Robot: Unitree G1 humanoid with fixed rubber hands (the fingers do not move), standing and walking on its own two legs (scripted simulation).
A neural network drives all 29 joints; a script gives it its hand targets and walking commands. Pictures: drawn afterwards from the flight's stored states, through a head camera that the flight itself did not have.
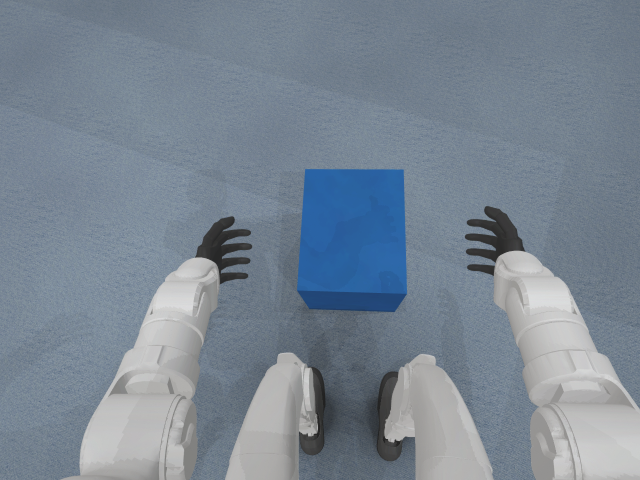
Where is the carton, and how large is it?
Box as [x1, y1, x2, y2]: [297, 169, 406, 311]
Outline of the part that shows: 305,169 297,283 298,292 309,308 394,311 406,294 403,169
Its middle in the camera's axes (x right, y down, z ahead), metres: +0.08 +0.02 +1.01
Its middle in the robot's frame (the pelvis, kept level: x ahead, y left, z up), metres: +0.55 +0.00 -0.54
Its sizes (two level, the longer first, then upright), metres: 0.298 0.236 0.262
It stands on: the floor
